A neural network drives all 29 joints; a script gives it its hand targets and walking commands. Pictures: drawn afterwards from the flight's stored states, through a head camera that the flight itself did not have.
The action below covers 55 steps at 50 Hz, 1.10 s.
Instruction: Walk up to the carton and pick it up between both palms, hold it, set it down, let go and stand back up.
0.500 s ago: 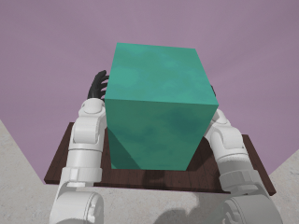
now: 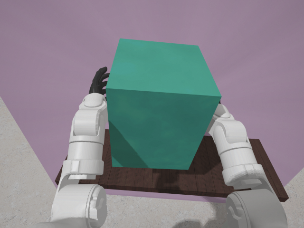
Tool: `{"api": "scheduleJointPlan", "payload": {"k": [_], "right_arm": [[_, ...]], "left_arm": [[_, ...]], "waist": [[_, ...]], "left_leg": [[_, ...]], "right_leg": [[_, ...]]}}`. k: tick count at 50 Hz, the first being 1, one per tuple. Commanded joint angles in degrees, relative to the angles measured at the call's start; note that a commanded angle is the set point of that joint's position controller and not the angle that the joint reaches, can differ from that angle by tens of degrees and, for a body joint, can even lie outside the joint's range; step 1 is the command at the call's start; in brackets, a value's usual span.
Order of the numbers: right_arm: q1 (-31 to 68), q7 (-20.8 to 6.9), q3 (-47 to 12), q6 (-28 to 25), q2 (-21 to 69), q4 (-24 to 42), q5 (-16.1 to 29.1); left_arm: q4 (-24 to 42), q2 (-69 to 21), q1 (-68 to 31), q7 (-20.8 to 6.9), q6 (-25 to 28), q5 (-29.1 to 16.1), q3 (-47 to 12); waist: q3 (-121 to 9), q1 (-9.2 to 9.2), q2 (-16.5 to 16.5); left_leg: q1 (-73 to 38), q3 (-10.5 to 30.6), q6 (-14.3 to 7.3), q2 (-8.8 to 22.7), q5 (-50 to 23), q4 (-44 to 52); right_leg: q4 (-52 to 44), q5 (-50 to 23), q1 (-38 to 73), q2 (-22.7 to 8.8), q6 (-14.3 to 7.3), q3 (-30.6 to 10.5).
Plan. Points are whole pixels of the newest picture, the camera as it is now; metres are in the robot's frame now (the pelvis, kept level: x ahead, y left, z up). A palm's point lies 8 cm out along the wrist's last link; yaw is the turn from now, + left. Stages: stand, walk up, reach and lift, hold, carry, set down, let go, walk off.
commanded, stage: hold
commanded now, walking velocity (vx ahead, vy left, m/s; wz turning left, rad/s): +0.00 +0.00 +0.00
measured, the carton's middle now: (155, 106) +0.37 +0.01 +0.18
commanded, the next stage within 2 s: none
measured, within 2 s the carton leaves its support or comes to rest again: neither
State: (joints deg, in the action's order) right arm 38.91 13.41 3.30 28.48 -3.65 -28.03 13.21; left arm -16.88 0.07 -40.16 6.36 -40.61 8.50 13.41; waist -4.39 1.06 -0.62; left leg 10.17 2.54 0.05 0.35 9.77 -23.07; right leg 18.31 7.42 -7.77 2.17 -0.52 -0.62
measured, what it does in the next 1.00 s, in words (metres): stands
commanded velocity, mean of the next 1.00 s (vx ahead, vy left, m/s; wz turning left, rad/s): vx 0.00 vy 0.00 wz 0.00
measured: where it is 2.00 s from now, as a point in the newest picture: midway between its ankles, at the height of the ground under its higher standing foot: outside the picture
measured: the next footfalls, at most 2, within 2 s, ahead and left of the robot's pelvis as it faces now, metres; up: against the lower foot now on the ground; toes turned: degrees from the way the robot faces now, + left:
none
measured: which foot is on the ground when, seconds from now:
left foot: down 0.00-1.00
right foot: down 0.00-1.00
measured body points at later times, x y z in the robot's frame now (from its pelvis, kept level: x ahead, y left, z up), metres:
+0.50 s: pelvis +0.02 +0.01 +0.00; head -0.03 +0.04 +0.45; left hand +0.39 +0.16 +0.19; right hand +0.39 -0.13 +0.18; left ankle +0.03 +0.12 -0.75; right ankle +0.03 -0.11 -0.75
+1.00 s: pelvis +0.00 +0.00 +0.00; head -0.05 +0.02 +0.45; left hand +0.39 +0.17 +0.21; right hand +0.40 -0.13 +0.20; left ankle +0.03 +0.12 -0.75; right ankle +0.03 -0.11 -0.75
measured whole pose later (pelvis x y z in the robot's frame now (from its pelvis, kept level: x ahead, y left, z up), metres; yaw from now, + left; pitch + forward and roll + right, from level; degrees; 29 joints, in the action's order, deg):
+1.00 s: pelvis +0.00 +0.00 +0.00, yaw +1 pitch -4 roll -1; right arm 44.6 13.0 4.7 29.0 -3.8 -33.8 13.2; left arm -20.4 0.2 -43.5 6.4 -40.8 9.7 16.1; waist -4.7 2.0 -1.3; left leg 9.7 3.2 -0.2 -0.2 9.9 -23.1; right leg 18.2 7.7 -7.1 1.9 -0.3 -0.6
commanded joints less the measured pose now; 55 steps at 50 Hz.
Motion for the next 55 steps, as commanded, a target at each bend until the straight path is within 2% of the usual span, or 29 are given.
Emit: {"api": "scheduleJointPlan", "payload": {"k": [1, 2, 3, 5, 6, 7, 8, 9, 11, 13, 16, 18, 19, 21, 22, 25, 28, 31, 33, 35, 36, 38, 43, 45, 48, 49, 52, 54, 55], "right_arm": [[67.6, -5.4, -26.8, -5.3, 43.9, 23.4, 7.0], [67.1, -5.5, -25.3, -5.1, 44.2, 22.0, 6.1], [67.6, -5.8, -24.0, -4.9, 43.0, 19.5, 5.6], [66.5, -6.3, -20.8, -4.8, 42.4, 14.4, 4.4], [68.1, -6.4, -20.0, -5.2, 42.2, 14.1, 3.7], [66.2, -6.3, -19.2, -5.1, 41.8, 12.3, 4.0], [66.4, -6.3, -19.6, -5.3, 41.9, 12.2, 4.6], [66.5, -6.0, -20.2, -5.6, 41.4, 14.2, 5.3], [65.3, -5.3, -22.3, -6.1, 40.6, 18.2, 8.3], [61.5, -4.6, -25.3, -5.6, 40.7, 20.8, 10.9], [62.6, -4.5, -26.7, -5.0, 37.8, 23.6, 12.4], [60.8, -4.9, -26.9, -4.6, 37.3, 24.4, 12.9], [58.6, -4.9, -26.9, -4.0, 37.2, 23.7, 12.7], [58.1, -4.8, -28.9, -4.3, 36.6, 30.3, 14.0], [58.7, -4.7, -28.3, -4.2, 36.3, 31.2, 13.9], [58.2, -5.2, -30.3, -4.2, 36.8, 35.1, 14.5], [59.6, -5.4, -31.0, -4.0, 35.9, 38.3, 14.2], [57.1, -5.6, -29.6, -2.6, 34.3, 32.3, 12.8], [59.7, -5.9, -28.7, -2.7, 35.6, 30.1, 11.2], [63.7, -6.3, -27.3, -3.0, 36.2, 28.6, 10.2], [62.9, -6.6, -27.0, -2.9, 36.9, 25.9, 10.0], [66.3, -6.7, -27.2, -3.9, 38.9, 27.7, 9.7], [68.2, -6.0, -28.2, -4.8, 40.4, 28.0, 11.0], [66.7, -5.9, -26.4, -4.1, 41.0, 21.9, 9.1], [67.9, -7.1, -21.0, -4.3, 41.6, 13.8, 6.1], [66.8, -7.3, -21.3, -4.5, 41.6, 14.0, 6.2], [66.5, -6.8, -20.6, -4.8, 41.1, 14.1, 6.7], [69.4, -6.1, -22.2, -5.5, 42.2, 19.1, 8.1], [68.7, -5.8, -23.4, -5.7, 41.9, 20.2, 9.2]], "left_arm": [[6.2, -38.7, -48.9, -8.9, 4.2, -9.5, -30.6], [4.6, -38.1, -49.1, -9.2, 4.4, -9.1, -28.6], [1.7, -37.9, -48.2, -9.4, 3.9, -8.0, -27.4], [-0.5, -37.7, -49.9, -10.0, 4.1, -6.8, -26.4], [-3.3, -38.3, -49.2, -10.4, 4.2, -6.8, -25.8], [-1.4, -38.7, -50.5, -10.5, 4.9, -7.4, -26.6], [-0.7, -39.4, -50.8, -10.4, 5.3, -7.5, -26.5], [-1.1, -40.4, -48.9, -10.6, 5.2, -7.5, -27.1], [5.4, -42.8, -48.2, -10.0, 5.7, -9.7, -31.3], [12.3, -43.1, -48.5, -9.4, 5.8, -11.0, -33.7], [12.6, -42.1, -44.9, -9.3, 3.7, -9.3, -32.7], [15.4, -41.8, -45.1, -8.9, 3.1, -9.2, -33.6], [16.8, -40.8, -44.8, -8.8, 2.7, -9.2, -33.7], [19.5, -41.2, -40.7, -8.7, 1.5, -9.2, -35.2], [22.0, -41.5, -42.9, -8.5, 1.5, -10.2, -37.2], [25.5, -40.9, -42.8, -7.7, 1.4, -10.7, -38.2], [23.0, -39.7, -39.6, -7.4, 0.3, -10.5, -38.2], [19.1, -38.1, -37.3, -8.0, -1.3, -7.8, -35.4], [14.7, -37.3, -38.3, -8.9, -1.4, -6.7, -32.3], [11.1, -37.4, -40.8, -9.3, -1.1, -6.7, -31.0], [10.8, -38.0, -41.3, -9.3, -0.7, -6.7, -31.0], [9.6, -39.7, -42.4, -9.4, 0.0, -6.9, -30.9], [10.5, -41.0, -46.3, -8.2, 2.4, -9.6, -32.9], [5.6, -38.7, -46.8, -8.8, 2.4, -7.1, -28.5], [1.2, -38.8, -51.3, -9.4, 3.3, -6.5, -26.4], [1.1, -38.9, -49.8, -9.4, 3.2, -6.4, -26.0], [2.0, -39.9, -50.6, -9.6, 3.9, -7.5, -27.3], [4.1, -41.7, -51.7, -9.5, 4.9, -9.9, -29.9], [5.6, -42.2, -50.9, -9.1, 5.1, -9.4, -30.6]], "waist": [[-28.1, 1.24, -1.0], [-27.8, 1.11, -1.9], [-26.0, 0.77, -0.7], [-23.4, 2.12, 1.4], [-22.8, 2.24, 1.1], [-24.4, 3.38, 2.6], [-25.1, 3.20, 3.7], [-27.1, 3.64, 4.1], [-32.7, 5.51, 7.5], [-34.1, 6.91, 7.8], [-30.3, 5.22, 7.1], [-29.8, 4.93, 7.8], [-28.8, 5.62, 7.1], [-30.9, 5.01, 7.0], [-31.2, 6.05, 8.1], [-33.3, 4.54, 7.4], [-31.6, 3.31, 6.0], [-25.8, 2.51, 4.8], [-23.2, 0.91, 1.8], [-23.4, 0.40, 0.9], [-23.3, 0.87, 1.0], [-25.9, 0.32, 0.6], [-30.8, 1.67, 1.7], [-26.0, 1.15, -0.1], [-21.9, 2.04, 1.1], [-23.0, 1.76, 0.8], [-26.9, 3.60, 2.6], [-31.7, 4.43, 3.2], [-32.6, 4.06, 5.3]], "left_leg": [[-3.5, -1.3, -1.7, -3.1, -0.1, 4.2], [-2.6, -1.7, -2.0, -3.1, 2.0, 4.7], [-2.2, -1.8, -1.8, -3.0, 2.6, 5.1], [-1.5, -1.6, -1.2, -2.8, 5.0, 6.1], [-1.0, -1.5, -1.3, -2.7, 5.0, 6.0], [-1.8, -1.3, -0.5, -2.7, 4.2, 5.8], [-2.9, -1.0, 0.1, -2.8, 1.5, 5.2], [-4.3, -0.9, 0.6, -3.0, -1.2, 4.3], [-9.2, 0.3, 3.1, -2.7, -13.2, 0.8], [-13.6, 1.2, 4.7, -2.8, -22.7, -1.7], [-13.5, 1.6, 4.9, -2.6, -22.9, -1.2], [-13.7, 1.6, 5.2, -2.3, -23.0, -1.2], [-14.2, 1.5, 5.0, -2.2, -23.3, -1.2], [-15.4, 1.3, 5.0, -2.3, -26.5, -2.2], [-15.7, 1.7, 5.5, -2.0, -27.7, -2.5], [-16.6, 1.7, 5.3, -1.9, -29.1, -2.7], [-15.7, 1.4, 4.4, -1.8, -25.5, -2.2], [-14.6, 0.8, 3.5, -1.2, -21.0, -0.2], [-11.0, -0.2, 1.7, -1.6, -13.9, 1.9], [-8.7, -0.6, 0.4, -1.5, -7.3, 3.7], [-9.0, -0.5, 0.6, -1.2, -8.2, 3.7], [-8.9, -0.5, 0.2, -1.6, -8.6, 3.3], [-11.1, 0.0, 0.8, -2.1, -13.4, 1.1], [-8.4, -0.6, -0.3, -2.5, -6.9, 3.2], [-3.6, -0.6, -1.2, -2.3, 3.5, 6.3], [-4.1, -0.8, -1.2, -2.3, 2.3, 6.1], [-6.6, -0.7, 0.3, -2.4, -2.7, 4.6], [-8.4, -0.1, 1.1, -2.8, -8.7, 2.0], [-9.4, 0.0, 2.0, -3.2, -12.6, 0.8]], "right_leg": [[-2.5, -3.7, 9.0, 0.4, 3.1, -0.8], [-2.6, -1.7, 8.7, 0.2, 3.2, -0.7], [-2.9, -0.3, 8.4, 0.2, 2.7, -0.6], [-3.3, 3.0, 7.5, -0.2, 2.4, -0.2], [-3.4, 2.2, 7.8, -0.2, 2.3, -0.1], [-3.0, 1.1, 8.2, -0.2, 2.2, -0.2], [-2.4, -1.5, 8.8, 0.0, 2.2, -0.1], [-2.3, -4.7, 10.6, 0.1, 2.2, -0.1], [-0.4, -14.0, 12.3, 1.5, 1.9, 0.5], [0.1, -19.9, 12.5, 2.3, 2.6, 1.0], [-0.9, -17.0, 10.7, 2.8, 2.3, 1.6], [-1.1, -15.0, 9.7, 2.8, 1.9, 1.6], [-1.1, -15.3, 9.6, 2.7, 2.0, 1.6], [-0.7, -18.6, 11.4, 3.1, 2.0, 1.3], [-0.3, -19.1, 10.6, 3.2, 1.9, 1.6], [0.0, -19.4, 10.3, 3.5, 1.7, 1.6], [-0.5, -17.0, 8.9, 3.5, 1.4, 1.2], [-1.5, -13.2, 7.9, 3.0, 1.1, 0.7], [-2.5, -8.5, 7.5, 2.3, 1.3, 0.6], [-3.0, -3.3, 7.7, 2.0, 1.2, 0.3], [-2.9, -4.3, 8.1, 2.3, 1.0, 0.3], [-2.9, -5.5, 8.5, 2.2, 1.2, 0.1], [-1.7, -11.8, 9.4, 2.3, 2.0, 0.0], [-2.8, -6.9, 8.4, 1.4, 2.6, -0.2], [-3.9, 3.1, 5.7, 0.6, 1.7, 0.0], [-3.6, 1.9, 7.0, 0.7, 1.5, -0.3], [-3.0, -2.9, 8.9, 1.0, 1.7, -0.2], [-2.1, -9.1, 10.0, 1.5, 2.1, 0.0], [-1.5, -12.4, 11.0, 1.7, 2.1, 0.0]]}}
